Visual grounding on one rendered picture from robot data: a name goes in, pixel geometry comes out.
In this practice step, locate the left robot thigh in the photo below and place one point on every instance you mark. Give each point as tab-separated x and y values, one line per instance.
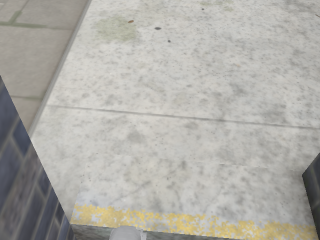
125	232

